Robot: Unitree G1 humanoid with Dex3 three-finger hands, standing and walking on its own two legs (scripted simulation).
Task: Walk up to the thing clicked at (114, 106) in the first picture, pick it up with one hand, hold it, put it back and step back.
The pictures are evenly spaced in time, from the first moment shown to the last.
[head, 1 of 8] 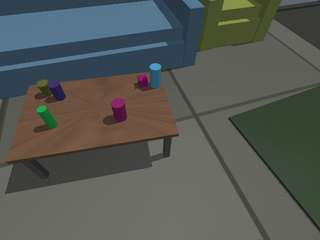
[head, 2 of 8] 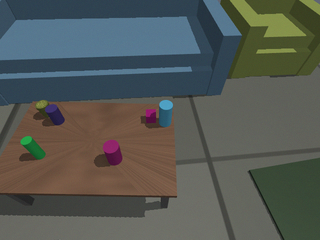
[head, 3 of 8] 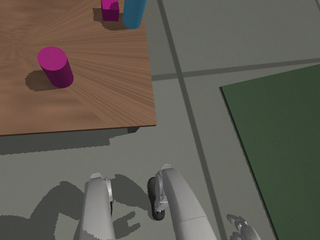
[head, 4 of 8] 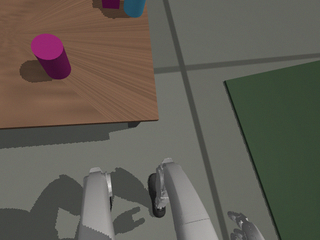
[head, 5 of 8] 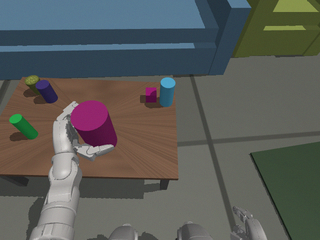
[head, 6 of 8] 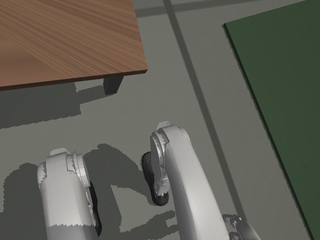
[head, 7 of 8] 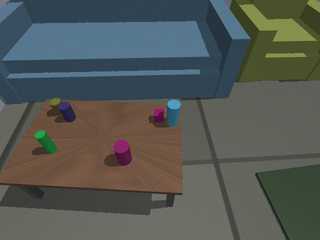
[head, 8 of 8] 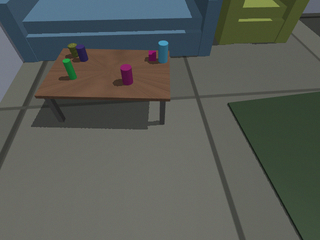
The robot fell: no
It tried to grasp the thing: yes
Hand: left
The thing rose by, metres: 0.42
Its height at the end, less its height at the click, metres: +0.00
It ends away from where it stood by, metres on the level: 0.02
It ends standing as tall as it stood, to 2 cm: yes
